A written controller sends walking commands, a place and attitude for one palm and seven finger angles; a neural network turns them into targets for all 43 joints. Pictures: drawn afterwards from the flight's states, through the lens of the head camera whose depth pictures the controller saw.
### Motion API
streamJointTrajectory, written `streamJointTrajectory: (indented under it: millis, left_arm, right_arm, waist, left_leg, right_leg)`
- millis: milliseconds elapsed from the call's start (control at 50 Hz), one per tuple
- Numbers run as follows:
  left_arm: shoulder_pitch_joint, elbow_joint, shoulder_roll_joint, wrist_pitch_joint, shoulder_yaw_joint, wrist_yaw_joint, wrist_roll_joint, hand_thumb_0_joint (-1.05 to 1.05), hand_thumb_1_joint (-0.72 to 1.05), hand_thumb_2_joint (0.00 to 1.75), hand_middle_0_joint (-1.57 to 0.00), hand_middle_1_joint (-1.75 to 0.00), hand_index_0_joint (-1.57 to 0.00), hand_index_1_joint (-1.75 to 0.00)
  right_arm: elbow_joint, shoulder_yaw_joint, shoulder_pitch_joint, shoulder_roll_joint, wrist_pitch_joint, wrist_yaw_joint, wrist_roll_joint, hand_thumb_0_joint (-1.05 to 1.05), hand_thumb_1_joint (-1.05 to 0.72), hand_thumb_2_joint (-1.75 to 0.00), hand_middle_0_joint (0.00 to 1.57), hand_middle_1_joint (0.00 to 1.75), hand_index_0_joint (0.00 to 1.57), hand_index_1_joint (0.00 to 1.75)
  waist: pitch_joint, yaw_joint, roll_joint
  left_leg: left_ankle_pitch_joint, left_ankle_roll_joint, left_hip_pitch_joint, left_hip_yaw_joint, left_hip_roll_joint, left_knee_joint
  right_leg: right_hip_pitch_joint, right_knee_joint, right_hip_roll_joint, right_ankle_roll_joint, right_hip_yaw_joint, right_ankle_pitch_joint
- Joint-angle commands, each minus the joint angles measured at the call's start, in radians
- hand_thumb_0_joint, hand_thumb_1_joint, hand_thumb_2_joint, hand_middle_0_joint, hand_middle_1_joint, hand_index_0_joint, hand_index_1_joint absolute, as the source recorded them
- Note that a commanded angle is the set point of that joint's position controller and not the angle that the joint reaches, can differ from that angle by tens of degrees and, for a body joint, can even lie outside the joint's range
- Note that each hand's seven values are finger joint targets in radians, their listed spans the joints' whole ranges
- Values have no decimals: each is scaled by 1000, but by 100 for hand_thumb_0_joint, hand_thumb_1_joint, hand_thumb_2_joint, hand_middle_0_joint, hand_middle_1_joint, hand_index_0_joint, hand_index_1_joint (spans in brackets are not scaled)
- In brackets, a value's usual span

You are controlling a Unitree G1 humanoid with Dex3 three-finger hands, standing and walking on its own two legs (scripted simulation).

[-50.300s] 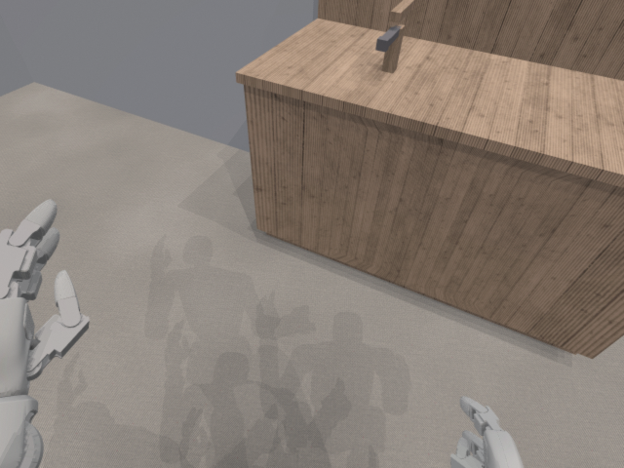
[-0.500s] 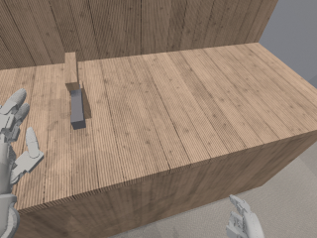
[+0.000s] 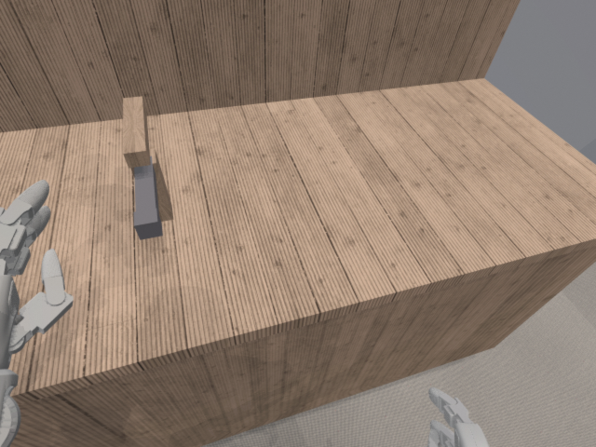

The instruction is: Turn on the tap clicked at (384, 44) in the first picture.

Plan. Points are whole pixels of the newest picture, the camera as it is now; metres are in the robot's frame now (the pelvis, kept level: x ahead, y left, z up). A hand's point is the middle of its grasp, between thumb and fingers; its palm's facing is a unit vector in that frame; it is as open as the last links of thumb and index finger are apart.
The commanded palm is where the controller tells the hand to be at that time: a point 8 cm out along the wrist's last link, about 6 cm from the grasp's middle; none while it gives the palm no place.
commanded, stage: come to a stop and stand still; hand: left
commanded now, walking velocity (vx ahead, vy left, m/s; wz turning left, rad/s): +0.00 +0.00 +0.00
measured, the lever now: (148, 224) +0.35 +0.23 +0.11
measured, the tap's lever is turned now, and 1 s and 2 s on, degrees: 0 0 0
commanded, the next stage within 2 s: look again from close up in 0.50 s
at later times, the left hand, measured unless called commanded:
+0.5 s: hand (76, 278) +0.23 +0.25 +0.16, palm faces +0.39 -0.86 -0.34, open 7.5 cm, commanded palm +0.17 +0.28 +0.18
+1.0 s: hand (73, 287) +0.22 +0.25 +0.16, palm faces +0.37 -0.86 -0.36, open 7.5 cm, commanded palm +0.16 +0.28 +0.18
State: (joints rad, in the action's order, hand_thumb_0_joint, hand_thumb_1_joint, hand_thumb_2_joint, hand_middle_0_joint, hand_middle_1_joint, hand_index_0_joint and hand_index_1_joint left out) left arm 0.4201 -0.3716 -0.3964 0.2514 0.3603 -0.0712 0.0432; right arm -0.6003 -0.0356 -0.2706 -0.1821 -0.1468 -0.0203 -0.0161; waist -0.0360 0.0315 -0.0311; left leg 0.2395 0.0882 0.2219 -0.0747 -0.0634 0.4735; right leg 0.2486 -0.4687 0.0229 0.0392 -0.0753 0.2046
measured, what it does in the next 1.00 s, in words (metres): stands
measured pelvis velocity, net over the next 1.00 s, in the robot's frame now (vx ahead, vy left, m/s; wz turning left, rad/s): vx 0.01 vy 0.00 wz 0.01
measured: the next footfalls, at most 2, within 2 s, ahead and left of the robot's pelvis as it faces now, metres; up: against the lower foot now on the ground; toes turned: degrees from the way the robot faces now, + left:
none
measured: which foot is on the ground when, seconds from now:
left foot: down 0.00-1.00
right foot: down 0.00-1.00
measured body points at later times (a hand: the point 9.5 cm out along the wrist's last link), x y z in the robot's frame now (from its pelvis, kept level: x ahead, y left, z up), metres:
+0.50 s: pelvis +0.02 +0.00 +0.00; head +0.04 +0.03 +0.45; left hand +0.20 +0.29 +0.18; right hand +0.21 -0.22 -0.06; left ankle +0.01 +0.06 -0.74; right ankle +0.03 -0.09 -0.74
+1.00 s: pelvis +0.01 +0.00 +0.00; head +0.02 +0.02 +0.45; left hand +0.19 +0.29 +0.18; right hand +0.18 -0.22 -0.07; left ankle +0.01 +0.06 -0.74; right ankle +0.03 -0.09 -0.74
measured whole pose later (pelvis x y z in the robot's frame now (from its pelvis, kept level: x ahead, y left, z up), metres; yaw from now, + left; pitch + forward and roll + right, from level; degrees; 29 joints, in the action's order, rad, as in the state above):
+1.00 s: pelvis +0.01 +0.00 +0.00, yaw +1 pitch -2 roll -1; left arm 0.43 -0.48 -0.37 0.19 0.34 -0.10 0.05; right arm -0.58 -0.03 -0.21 -0.20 -0.11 -0.03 -0.01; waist -0.05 0.02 -0.02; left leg 0.22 0.08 0.19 -0.06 -0.06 0.43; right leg 0.19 -0.39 0.03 0.04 -0.09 0.18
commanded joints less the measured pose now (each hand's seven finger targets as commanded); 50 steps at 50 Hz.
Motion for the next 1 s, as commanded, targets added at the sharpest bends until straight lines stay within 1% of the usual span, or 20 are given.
streamJointTrajectory:
  millis: [0,40,120,180,200,280,300,380,400,480,500,580,600,640,680,700,820,880,900,980]
  left_arm:
    - [-261,-279,-137,84,74,-28,1,0,90,90,-20,-30,-20,-30]
    - [-237,-313,-104,80,36,-32,-5,0,90,90,-20,-30,-20,-30]
    - [-131,-298,-102,61,52,-42,-3,0,90,90,-20,-30,-20,-30]
    - [-44,-279,-155,49,136,-49,5,0,90,90,-20,-30,-20,-30]
    - [-23,-258,-122,47,112,-42,12,0,90,90,-20,-30,-20,-30]
    - [-23,-311,-163,39,152,-39,22,0,90,90,-20,-30,-20,-30]
    - [-19,-294,-130,39,119,-33,26,0,90,90,-20,-30,-20,-30]
    - [-62,-366,-145,30,107,-37,21,0,90,90,-20,-30,-20,-30]
    - [-61,-335,-110,27,73,-35,24,0,90,90,-20,-30,-20,-30]
    - [-101,-371,-150,18,97,-48,12,0,90,90,-20,-30,-20,-30]
    - [-84,-322,-111,14,68,-46,16,0,90,90,-20,-30,-20,-30]
    - [-90,-327,-143,7,101,-53,11,0,90,90,-20,-30,-20,-30]
    - [-84,-297,-105,7,66,-47,16,0,90,90,-20,-30,-20,-30]
    - [-93,-317,-127,8,82,-49,10,0,90,90,-20,-30,-20,-30]
    - [-68,-319,-141,6,100,-51,11,0,90,90,-20,-30,-20,-30]
    - [-56,-291,-114,6,77,-47,15,0,90,90,-20,-30,-20,-30]
    - [-65,-329,-131,11,82,-47,12,0,90,90,-20,-30,-20,-30]
    - [-56,-345,-161,12,114,-52,10,0,90,90,-20,-30,-20,-30]
    - [-46,-310,-119,12,79,-47,16,0,90,90,-20,-30,-20,-30]
    - [-53,-321,-146,9,102,-51,10,0,90,90,-20,-30,-20,-30]
  right_arm:
    - [170,48,148,-141,-87,-12,-2,0,-90,-90,20,30,20,30]
    - [165,54,136,-144,-101,-2,-2,0,-90,-90,20,30,20,30]
    - [159,63,136,-150,-91,8,3,0,-90,-90,20,30,20,30]
    - [165,61,159,-146,-65,5,-1,0,-90,-90,20,30,20,30]
    - [169,61,148,-146,-50,2,2,0,-90,-90,20,30,20,30]
    - [191,55,175,-135,-28,-7,-7,0,-90,-90,20,30,20,30]
    - [191,56,159,-143,-23,-9,-1,0,-90,-90,20,30,20,30]
    - [198,53,181,-139,-28,-13,-8,0,-90,-90,20,30,20,30]
    - [191,53,163,-146,-24,-14,0,0,-90,-90,20,30,20,30]
    - [188,56,182,-145,-28,-17,-6,0,-90,-90,20,30,20,30]
    - [186,53,166,-145,-20,-18,2,0,-90,-90,20,30,20,30]
    - [188,56,182,-144,-20,-20,-7,0,-90,-90,20,30,20,30]
    - [188,52,170,-145,-14,-20,1,0,-90,-90,20,30,20,30]
    - [193,60,163,-148,-16,-22,-1,0,-90,-90,20,30,20,30]
    - [194,53,182,-140,-18,-21,-7,0,-90,-90,20,30,20,30]
    - [191,51,169,-142,-13,-22,1,0,-90,-90,20,30,20,30]
    - [192,60,161,-149,-18,-22,0,0,-90,-90,20,30,20,30]
    - [189,57,177,-144,-20,-21,-8,0,-90,-90,20,30,20,30]
    - [186,55,164,-148,-15,-22,0,0,-90,-90,20,30,20,30]
    - [187,59,176,-146,-20,-22,-11,0,-90,-90,20,30,20,30]
  waist:
    - [88,-6,168]
    - [124,-3,164]
    - [162,-3,62]
    - [176,-2,46]
    - [171,-8,42]
    - [169,-9,78]
    - [161,-13,79]
    - [167,-9,117]
    - [162,-13,95]
    - [165,-6,118]
    - [154,-9,87]
    - [130,-6,86]
    - [114,-9,81]
    - [108,-7,98]
    - [113,-5,82]
    - [118,-8,56]
    - [127,-10,103]
    - [134,-7,105]
    - [126,-10,86]
    - [106,-8,88]
  left_leg:
    - [135,-42,85,188,158,-169]
    - [23,-52,38,173,147,-136]
    - [-193,-76,-14,160,133,-72]
    - [-295,-96,-25,158,135,-65]
    - [-319,-98,-11,165,139,-66]
    - [-377,-104,-32,155,145,-66]
    - [-377,-103,-24,161,150,-72]
    - [-360,-102,-54,154,154,-77]
    - [-342,-100,-47,164,157,-86]
    - [-275,-99,-47,162,159,-100]
    - [-244,-94,-25,173,160,-109]
    - [-148,-95,-6,178,155,-134]
    - [-107,-91,18,190,159,-151]
    - [-65,-88,39,195,165,-165]
    - [-67,-83,28,185,156,-158]
    - [-65,-77,36,186,155,-155]
    - [-109,-90,27,191,155,-154]
    - [-120,-94,24,188,153,-149]
    - [-108,-90,34,191,152,-154]
    - [-70,-91,26,193,156,-162]
  right_leg:
    - [-114,61,-84,-10,138,23]
    - [-138,64,-87,-7,148,-55]
    - [-155,71,-99,0,149,-192]
    - [-166,57,-95,2,133,-255]
    - [-174,54,-98,3,120,-264]
    - [-174,50,-94,-2,111,-300]
    - [-171,51,-94,-2,105,-287]
    - [-163,55,-90,-8,110,-274]
    - [-159,56,-89,-8,105,-252]
    - [-163,60,-86,-10,114,-212]
    - [-167,71,-90,-10,106,-198]
    - [-160,86,-89,-8,121,-147]
    - [-157,93,-89,-9,110,-112]
    - [-174,92,-91,-8,116,-100]
    - [-170,102,-89,-11,118,-110]
    - [-174,109,-92,-11,113,-105]
    - [-184,96,-92,-6,113,-135]
    - [-190,92,-90,-8,109,-143]
    - [-183,99,-92,-8,105,-127]
    - [-158,105,-89,-8,114,-99]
